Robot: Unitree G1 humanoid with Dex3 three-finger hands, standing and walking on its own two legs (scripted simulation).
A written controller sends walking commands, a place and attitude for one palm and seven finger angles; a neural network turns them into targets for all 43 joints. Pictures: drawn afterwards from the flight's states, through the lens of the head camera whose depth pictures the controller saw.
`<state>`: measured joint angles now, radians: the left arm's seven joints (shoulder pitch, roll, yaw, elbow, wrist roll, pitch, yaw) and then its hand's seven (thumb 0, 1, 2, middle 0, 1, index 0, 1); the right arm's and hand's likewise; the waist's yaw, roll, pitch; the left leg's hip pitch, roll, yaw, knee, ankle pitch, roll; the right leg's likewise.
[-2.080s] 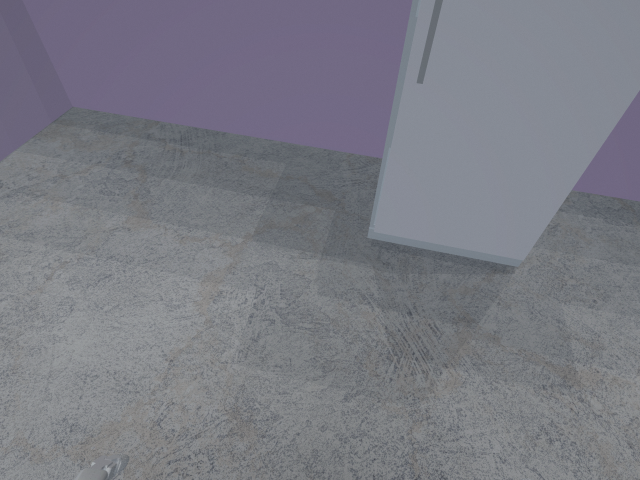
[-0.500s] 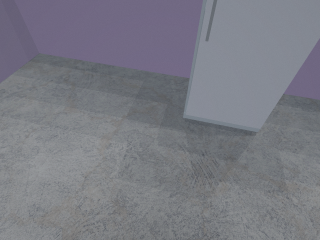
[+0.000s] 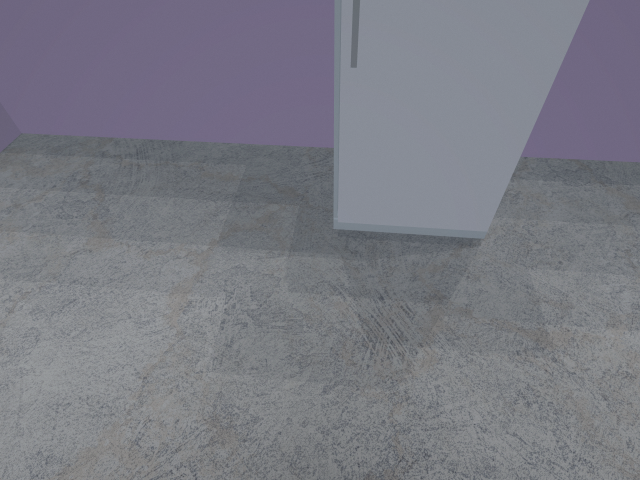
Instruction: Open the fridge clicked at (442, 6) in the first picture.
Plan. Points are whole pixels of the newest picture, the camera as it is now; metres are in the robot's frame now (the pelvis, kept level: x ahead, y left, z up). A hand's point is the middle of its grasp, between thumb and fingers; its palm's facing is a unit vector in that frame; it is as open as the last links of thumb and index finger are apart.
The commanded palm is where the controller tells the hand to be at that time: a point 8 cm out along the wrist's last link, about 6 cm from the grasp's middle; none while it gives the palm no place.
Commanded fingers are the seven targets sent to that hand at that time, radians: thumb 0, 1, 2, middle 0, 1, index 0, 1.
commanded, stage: walk to a spot facing it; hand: left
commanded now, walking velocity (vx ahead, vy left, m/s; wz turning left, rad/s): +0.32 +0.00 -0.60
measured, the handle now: out of the picture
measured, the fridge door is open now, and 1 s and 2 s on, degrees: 0 0 0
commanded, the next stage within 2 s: none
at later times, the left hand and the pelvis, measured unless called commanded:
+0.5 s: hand (173, 441) +0.20 +0.26 -0.17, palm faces -0.17 -0.97 -0.19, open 7.4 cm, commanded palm none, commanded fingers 0.00 0.90 0.90 -0.20 -0.30 -0.20 -0.30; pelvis +0.18 +0.06 +0.01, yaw -17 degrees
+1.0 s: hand (316, 264) +0.55 +0.07 -0.16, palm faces -0.58 -0.79 -0.19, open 7.4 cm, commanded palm none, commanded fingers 0.00 0.90 0.90 -0.20 -0.30 -0.20 -0.30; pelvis +0.33 +0.00 -0.01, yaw -33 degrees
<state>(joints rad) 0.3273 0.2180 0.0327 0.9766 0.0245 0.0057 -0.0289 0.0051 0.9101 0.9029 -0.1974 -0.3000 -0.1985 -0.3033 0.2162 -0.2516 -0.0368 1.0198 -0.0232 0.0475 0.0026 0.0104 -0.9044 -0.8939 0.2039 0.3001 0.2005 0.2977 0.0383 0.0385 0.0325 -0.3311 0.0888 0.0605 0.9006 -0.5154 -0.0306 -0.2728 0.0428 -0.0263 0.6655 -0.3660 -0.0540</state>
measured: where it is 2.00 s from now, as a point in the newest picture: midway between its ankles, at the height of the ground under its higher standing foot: (321, 429)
